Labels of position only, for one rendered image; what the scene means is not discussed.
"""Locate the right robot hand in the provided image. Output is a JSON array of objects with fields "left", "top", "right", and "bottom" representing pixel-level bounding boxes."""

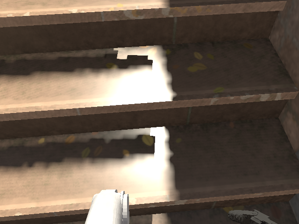
[{"left": 228, "top": 209, "right": 277, "bottom": 224}]

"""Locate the left robot thigh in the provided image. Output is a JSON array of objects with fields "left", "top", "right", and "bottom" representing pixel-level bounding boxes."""
[{"left": 85, "top": 189, "right": 130, "bottom": 224}]

